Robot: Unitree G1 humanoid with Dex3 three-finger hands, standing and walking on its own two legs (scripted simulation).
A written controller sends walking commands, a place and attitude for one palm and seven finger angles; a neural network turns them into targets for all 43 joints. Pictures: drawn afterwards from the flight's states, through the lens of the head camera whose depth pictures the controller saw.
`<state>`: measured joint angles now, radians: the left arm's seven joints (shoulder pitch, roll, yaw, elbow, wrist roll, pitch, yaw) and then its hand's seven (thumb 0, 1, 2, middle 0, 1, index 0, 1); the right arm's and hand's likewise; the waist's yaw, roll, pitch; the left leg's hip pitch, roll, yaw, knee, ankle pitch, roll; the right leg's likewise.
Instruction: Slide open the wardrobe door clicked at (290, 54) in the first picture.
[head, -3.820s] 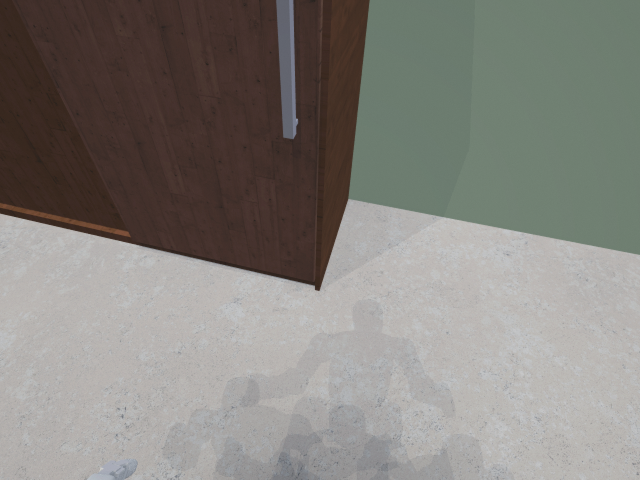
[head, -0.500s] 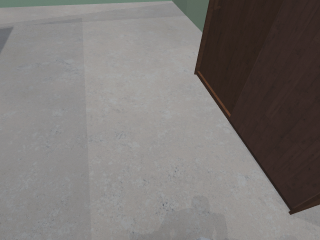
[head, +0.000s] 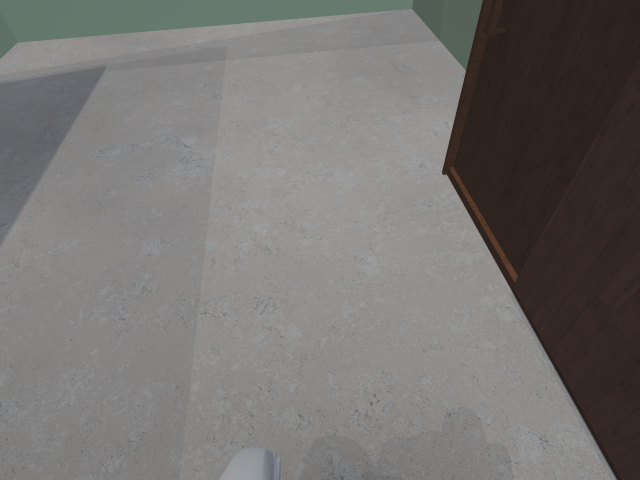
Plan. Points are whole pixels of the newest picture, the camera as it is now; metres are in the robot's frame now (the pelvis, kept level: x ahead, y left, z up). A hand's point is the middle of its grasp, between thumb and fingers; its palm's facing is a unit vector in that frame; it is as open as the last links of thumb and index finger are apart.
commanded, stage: walk to a spot facing it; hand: right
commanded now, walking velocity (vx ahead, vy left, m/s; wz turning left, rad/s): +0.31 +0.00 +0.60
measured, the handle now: out of the picture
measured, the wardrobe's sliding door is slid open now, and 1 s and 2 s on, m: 0.00 0.00 0.00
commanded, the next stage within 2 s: turn to face it in 0.34 s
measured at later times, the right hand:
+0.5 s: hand (361, 346) +0.38 -0.05 -0.18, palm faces -0.29 +0.94 -0.15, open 7.3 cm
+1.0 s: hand (407, 345) +0.39 -0.14 -0.20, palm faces -0.03 +0.98 -0.17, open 7.3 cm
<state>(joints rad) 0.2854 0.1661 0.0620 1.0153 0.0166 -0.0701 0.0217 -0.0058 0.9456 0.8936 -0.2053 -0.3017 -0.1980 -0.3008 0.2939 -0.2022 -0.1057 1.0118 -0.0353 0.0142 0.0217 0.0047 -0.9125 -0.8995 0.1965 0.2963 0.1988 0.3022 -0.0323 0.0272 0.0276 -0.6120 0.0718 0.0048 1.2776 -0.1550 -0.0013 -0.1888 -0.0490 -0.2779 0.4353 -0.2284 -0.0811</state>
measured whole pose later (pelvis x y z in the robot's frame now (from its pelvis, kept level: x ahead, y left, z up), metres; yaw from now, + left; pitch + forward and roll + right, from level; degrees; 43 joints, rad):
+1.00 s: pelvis +0.31 +0.04 -0.02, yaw +4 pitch -1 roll +3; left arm 0.19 0.16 0.04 0.93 0.02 0.01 0.00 0.00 0.91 0.89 -0.20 -0.30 -0.20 -0.30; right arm 0.18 -0.21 -0.07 0.97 -0.02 0.04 -0.02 0.00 -0.91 -0.90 0.20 0.30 0.20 0.30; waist 0.01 0.03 0.10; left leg -0.45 0.08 0.08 1.18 -0.49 -0.06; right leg -0.40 -0.02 -0.11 0.64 -0.24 -0.10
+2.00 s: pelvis +0.24 +0.08 -0.02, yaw -33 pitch +0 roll -1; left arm 0.10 0.23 0.07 0.90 0.01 0.03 -0.03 0.01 0.91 0.89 -0.20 -0.30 -0.19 -0.30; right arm 0.27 -0.26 -0.06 0.94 -0.02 0.05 -0.01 0.01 -0.90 -0.90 0.20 0.30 0.21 0.30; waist -0.04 0.07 0.11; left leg -0.36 0.20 0.17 0.89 -0.50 -0.08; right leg -0.29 -0.01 -0.09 0.63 -0.34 -0.02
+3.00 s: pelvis +0.17 +0.13 -0.02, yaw -67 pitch -1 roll +1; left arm 0.13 0.23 0.06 0.91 0.01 0.03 -0.03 0.01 0.91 0.89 -0.20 -0.30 -0.19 -0.30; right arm 0.26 -0.29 -0.07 0.95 -0.02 0.07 -0.02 0.01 -0.91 -0.90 0.20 0.30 0.20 0.30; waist -0.04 0.07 0.10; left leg -0.41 0.17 0.15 0.93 -0.50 -0.07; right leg -0.29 -0.01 -0.09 0.66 -0.34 -0.06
